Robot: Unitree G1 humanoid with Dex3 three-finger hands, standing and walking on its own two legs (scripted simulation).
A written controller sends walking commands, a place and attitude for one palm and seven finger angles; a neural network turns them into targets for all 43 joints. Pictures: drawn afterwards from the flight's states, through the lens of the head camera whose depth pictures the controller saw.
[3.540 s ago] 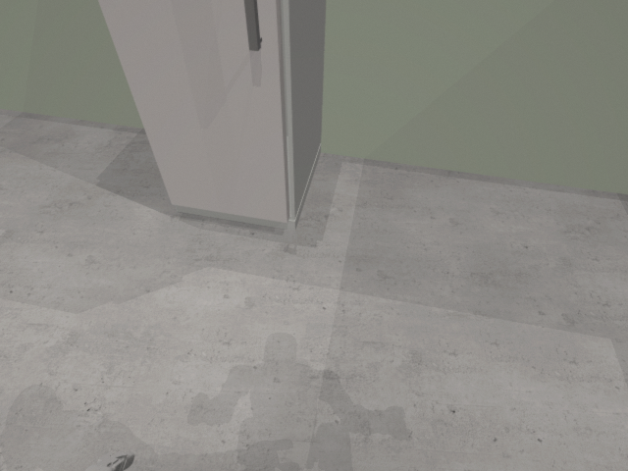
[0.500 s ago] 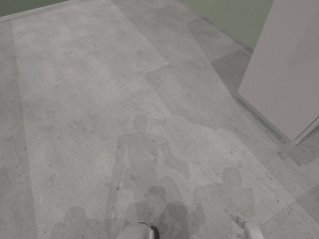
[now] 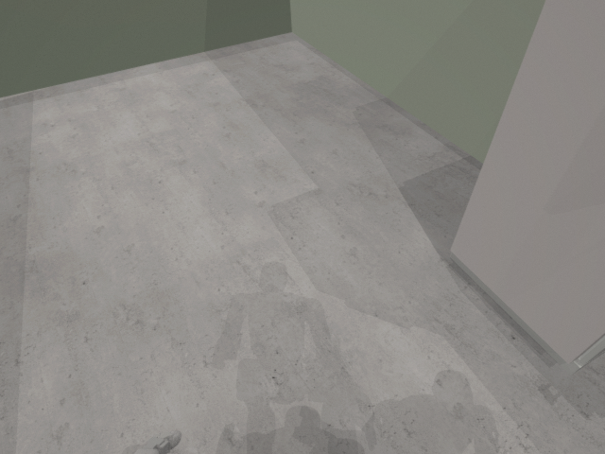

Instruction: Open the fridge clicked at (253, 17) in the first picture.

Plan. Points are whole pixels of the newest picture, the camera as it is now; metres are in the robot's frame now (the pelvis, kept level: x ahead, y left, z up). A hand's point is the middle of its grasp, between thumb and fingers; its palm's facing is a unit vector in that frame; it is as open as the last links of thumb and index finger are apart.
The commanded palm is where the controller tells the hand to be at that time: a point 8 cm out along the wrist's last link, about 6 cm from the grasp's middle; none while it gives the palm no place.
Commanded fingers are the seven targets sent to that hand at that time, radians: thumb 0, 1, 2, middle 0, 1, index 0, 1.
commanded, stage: walk to a spot facing it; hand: right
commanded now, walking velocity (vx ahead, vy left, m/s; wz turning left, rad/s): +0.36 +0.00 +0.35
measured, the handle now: out of the picture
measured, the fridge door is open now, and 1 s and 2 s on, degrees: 0 0 0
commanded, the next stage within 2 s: turn to face it in 0.50 s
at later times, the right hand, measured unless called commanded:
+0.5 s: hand (376, 345) +0.35 -0.11 -0.17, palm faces -0.21 +0.95 -0.22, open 7.3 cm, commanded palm none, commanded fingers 0.00 -0.90 -0.90 0.20 0.30 0.20 0.30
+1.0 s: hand (381, 320) +0.41 -0.13 -0.19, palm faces +0.00 +0.99 -0.16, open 7.3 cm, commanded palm none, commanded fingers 0.00 -0.90 -0.90 0.20 0.30 0.20 0.30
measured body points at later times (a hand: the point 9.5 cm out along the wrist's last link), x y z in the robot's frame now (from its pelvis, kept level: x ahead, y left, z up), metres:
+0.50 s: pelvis +0.21 +0.06 -0.01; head +0.24 +0.07 +0.44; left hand +0.04 +0.22 -0.16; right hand +0.36 -0.16 -0.15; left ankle +0.27 +0.16 -0.73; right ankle +0.07 -0.10 -0.70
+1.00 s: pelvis +0.36 +0.05 -0.01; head +0.40 +0.02 +0.44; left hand +0.43 +0.30 -0.14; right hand +0.41 -0.18 -0.18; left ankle +0.27 +0.16 -0.66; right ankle +0.44 -0.02 -0.73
